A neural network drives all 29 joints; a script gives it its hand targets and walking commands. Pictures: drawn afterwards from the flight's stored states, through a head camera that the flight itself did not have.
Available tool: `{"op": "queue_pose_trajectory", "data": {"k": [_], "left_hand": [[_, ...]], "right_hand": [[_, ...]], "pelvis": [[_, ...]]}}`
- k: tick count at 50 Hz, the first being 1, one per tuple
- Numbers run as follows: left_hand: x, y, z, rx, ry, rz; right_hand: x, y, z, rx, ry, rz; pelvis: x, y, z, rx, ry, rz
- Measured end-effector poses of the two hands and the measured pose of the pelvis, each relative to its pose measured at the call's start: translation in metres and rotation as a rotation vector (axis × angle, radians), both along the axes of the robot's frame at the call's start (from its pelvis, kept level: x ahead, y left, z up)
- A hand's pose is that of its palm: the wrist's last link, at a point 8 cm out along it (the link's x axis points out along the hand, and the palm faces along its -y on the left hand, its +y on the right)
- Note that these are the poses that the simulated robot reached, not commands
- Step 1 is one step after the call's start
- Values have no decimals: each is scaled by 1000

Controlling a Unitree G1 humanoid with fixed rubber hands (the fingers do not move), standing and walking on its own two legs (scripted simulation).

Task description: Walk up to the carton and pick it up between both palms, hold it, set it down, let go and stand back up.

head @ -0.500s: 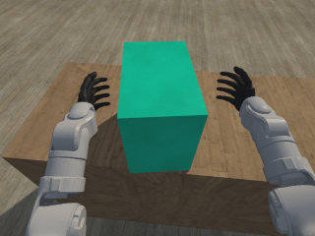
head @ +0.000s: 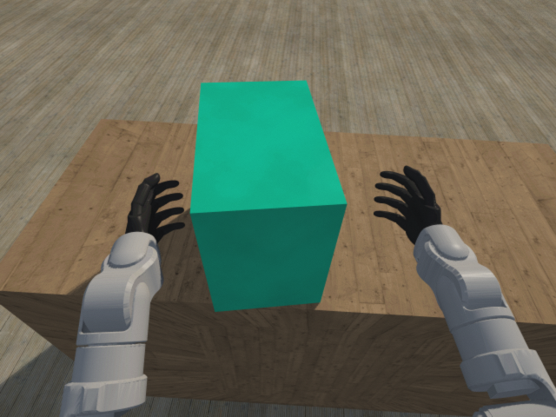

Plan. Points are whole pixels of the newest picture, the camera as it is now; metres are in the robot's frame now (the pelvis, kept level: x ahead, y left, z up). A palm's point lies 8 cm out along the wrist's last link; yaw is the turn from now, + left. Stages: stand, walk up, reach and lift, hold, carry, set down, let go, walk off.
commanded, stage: set down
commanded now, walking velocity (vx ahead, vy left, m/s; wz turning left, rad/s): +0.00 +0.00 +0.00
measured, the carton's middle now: (261, 194) +0.47 +0.08 +0.06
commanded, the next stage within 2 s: none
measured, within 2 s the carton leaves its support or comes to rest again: neither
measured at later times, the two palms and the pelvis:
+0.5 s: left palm (145, 288) +0.26 +0.21 +0.07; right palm (433, 291) +0.30 -0.17 +0.07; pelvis +0.00 +0.00 +0.00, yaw -1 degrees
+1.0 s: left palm (144, 349) +0.21 +0.20 +0.01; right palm (442, 364) +0.23 -0.19 +0.02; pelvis +0.02 +0.01 +0.00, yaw -1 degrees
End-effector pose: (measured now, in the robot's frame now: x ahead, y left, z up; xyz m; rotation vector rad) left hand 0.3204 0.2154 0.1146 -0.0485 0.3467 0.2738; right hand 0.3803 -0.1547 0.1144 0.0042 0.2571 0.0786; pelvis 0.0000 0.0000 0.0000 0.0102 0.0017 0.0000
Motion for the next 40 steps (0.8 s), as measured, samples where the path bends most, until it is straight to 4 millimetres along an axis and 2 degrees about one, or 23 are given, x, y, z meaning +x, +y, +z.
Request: {"op": "queue_pose_trajectory", "data": {"k": [11, 40], "left_hand": [[-19, -5, -9, 10, -7, -4], [-91, -9, -70, 43, 18, -5]], "right_hand": [[-33, -7, -20, 18, -18, -25], [-124, -23, -74, -1, 18, -54]], "pelvis": [[0, 1, 1, 5, -13, -12], [10, 2, 2, 5, -38, -10]]}}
